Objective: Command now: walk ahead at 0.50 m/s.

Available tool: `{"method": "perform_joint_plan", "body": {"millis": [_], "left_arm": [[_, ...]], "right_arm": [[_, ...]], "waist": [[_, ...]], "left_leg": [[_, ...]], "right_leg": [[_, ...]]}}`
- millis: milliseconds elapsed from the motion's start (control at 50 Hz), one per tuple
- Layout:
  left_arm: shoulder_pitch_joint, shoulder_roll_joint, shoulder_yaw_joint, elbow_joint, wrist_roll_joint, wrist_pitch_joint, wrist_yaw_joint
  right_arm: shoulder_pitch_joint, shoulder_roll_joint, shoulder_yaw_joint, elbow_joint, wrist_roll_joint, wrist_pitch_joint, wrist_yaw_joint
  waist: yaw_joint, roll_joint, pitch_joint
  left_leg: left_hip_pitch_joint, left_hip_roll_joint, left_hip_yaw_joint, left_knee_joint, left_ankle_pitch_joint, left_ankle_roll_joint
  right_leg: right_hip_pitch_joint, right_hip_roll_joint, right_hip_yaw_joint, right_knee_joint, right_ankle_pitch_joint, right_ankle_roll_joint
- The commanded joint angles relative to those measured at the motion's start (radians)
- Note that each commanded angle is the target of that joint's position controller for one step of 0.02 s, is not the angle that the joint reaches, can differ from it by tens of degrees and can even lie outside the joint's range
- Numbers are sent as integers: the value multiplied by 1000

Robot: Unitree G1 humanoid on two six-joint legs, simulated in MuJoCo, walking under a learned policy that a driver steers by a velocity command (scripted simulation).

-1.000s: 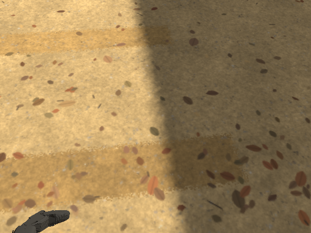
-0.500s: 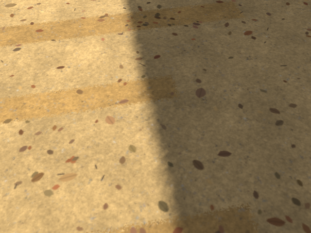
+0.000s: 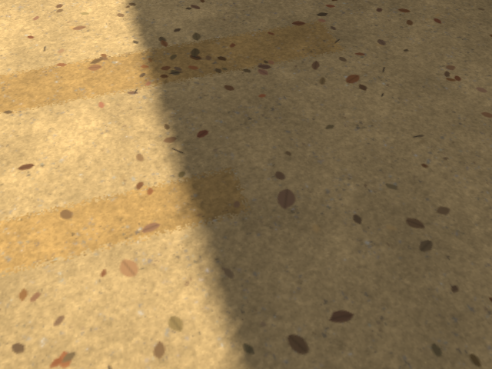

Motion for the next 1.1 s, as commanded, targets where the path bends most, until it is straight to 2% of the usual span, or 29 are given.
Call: {"method": "perform_joint_plan", "body": {"millis": [20,100,140,160,180,200,220,240,260,280,320,380,440,520,600,660,700,720,740,760,780,800,820,840,860,900,960,1020,1100], "left_arm": [[-115,61,14,-91,-7,-19,-4],[-120,92,29,-116,-5,-19,-21],[25,136,56,-80,1,-18,-17],[177,177,80,-39,7,-15,-7],[324,261,102,-17,16,-9,1],[343,269,103,-11,9,-2,-1],[326,180,81,-21,-1,-3,3],[257,154,73,-33,2,-7,7],[191,129,66,-42,9,-10,6],[142,103,61,-45,15,-15,5],[99,78,58,-41,24,-30,3],[109,105,70,-17,30,-45,13],[136,113,73,2,34,-42,28],[167,138,79,18,24,-33,39],[238,150,88,54,7,0,41],[214,177,98,49,-1,28,50],[189,204,106,38,-5,42,61],[167,205,104,32,-9,46,65],[179,171,90,17,5,35,66],[283,15,44,-32,35,2,43],[176,92,53,-43,1,-43,24],[78,133,65,-77,-35,-66,15],[65,121,61,-80,-25,-76,19],[67,126,68,-68,2,-74,26],[92,135,75,-65,11,-62,26],[117,117,77,-67,19,-37,27],[32,78,64,-99,27,-20,33],[-79,50,51,-126,21,-27,24],[-145,72,53,-147,6,-43,3]], "right_arm": [[33,-187,-51,-26,11,2,-11],[23,-196,-64,-11,11,37,-29],[-2,-204,-67,-16,10,52,-36],[-1,-185,-57,-24,3,60,-40],[56,-119,-32,-51,-26,53,-41],[166,-19,-3,-45,-12,33,-28],[74,-133,-28,-39,17,16,-21],[-20,-173,-42,-70,37,7,-17],[-58,-168,-43,-76,30,8,-20],[-61,-157,-48,-78,21,17,-22],[-6,-127,-49,-58,22,43,-22],[-42,-102,-50,-75,18,63,-30],[-104,-94,-54,-93,15,56,-27],[-233,-57,-41,-135,11,46,-7],[-334,-42,-34,-198,15,45,23],[-326,-64,-46,-232,17,48,42],[-203,-115,-75,-218,17,56,41],[-55,-165,-104,-184,18,57,31],[89,-246,-137,-153,17,67,7],[50,-336,-147,-160,22,61,1],[88,-255,-123,-184,13,49,4],[53,-207,-109,-180,5,38,5],[-11,-183,-102,-187,9,33,5],[-77,-151,-92,-201,8,33,4],[-111,-130,-84,-219,-4,32,0],[-125,-138,-85,-228,1,30,-7],[-91,-179,-97,-216,6,31,-28],[-51,-184,-100,-202,13,43,-39],[18,-162,-93,-163,16,46,-39]], "waist": [[-9,93,33],[26,107,17],[108,120,-70],[174,99,-172],[190,-59,-320],[139,-272,-397],[183,-138,-301],[172,-82,-169],[138,-12,-106],[105,-25,-64],[59,-63,-47],[53,-31,-8],[74,-16,7],[126,10,36],[164,12,69],[125,-21,31],[42,-62,-60],[-43,-45,-135],[-104,55,-224],[33,298,-295],[-47,173,-399],[-57,130,-258],[-9,52,-168],[32,28,-110],[68,53,-95],[96,59,-78],[77,72,-39],[29,108,-33],[-10,130,-32]], "left_leg": [[-33,280,-108,-64,276,140],[107,340,-124,30,394,107],[105,307,-95,196,626,78],[19,251,-57,395,608,47],[-244,165,-14,738,268,9],[-605,6,-78,1009,-395,-34],[-712,64,-188,1108,-407,-20],[-753,109,-170,1106,-308,-11],[-716,156,-150,1068,-216,-18],[-674,187,-150,1021,-155,-28],[-578,217,-155,985,-92,-48],[-636,221,-171,939,-2,-77],[-703,208,-177,806,156,-84],[-689,191,-95,581,288,-63],[-756,176,-41,476,222,-31],[-672,119,29,447,88,12],[-482,46,76,454,-3,57],[-263,10,70,381,52,94],[39,113,-121,339,58,150],[375,362,-683,269,-56,339],[432,410,-863,145,-135,361],[338,380,-709,124,-59,309],[185,336,-586,123,37,274],[49,296,-494,109,144,252],[-41,274,-448,89,225,247],[-138,249,-399,56,295,251],[-228,203,-315,42,331,228],[-266,148,-272,67,234,170],[-172,200,-329,115,136,148]], "right_leg": [[58,37,-25,-105,85,-12],[70,51,-7,-168,-41,-54],[276,101,-52,-191,-81,-86],[502,86,-43,-182,-65,-117],[824,-124,208,-132,-30,-201],[1049,-276,632,-277,-280,-324],[967,-250,622,-341,-434,-277],[828,-229,481,-370,-411,-237],[694,-195,378,-405,-339,-218],[591,-166,299,-441,-283,-213],[478,-126,185,-509,-231,-202],[449,-127,66,-554,-112,-215],[506,-107,-40,-554,-3,-197],[577,-100,-141,-561,57,-167],[741,-151,-182,-504,158,-167],[804,-167,-224,-380,489,-140],[798,-158,-246,-172,769,-116],[716,-125,-265,26,733,-87],[478,-79,-265,320,416,-46],[6,144,-165,659,-576,14],[-112,149,56,752,-627,-5],[-180,98,66,721,-532,-30],[-147,55,58,627,-446,-39],[-85,28,50,542,-406,-31],[-13,9,57,504,-376,-21],[35,6,41,423,-351,12],[38,30,13,230,-208,57],[118,82,2,-11,1,62],[145,95,16,-136,75,34]]}}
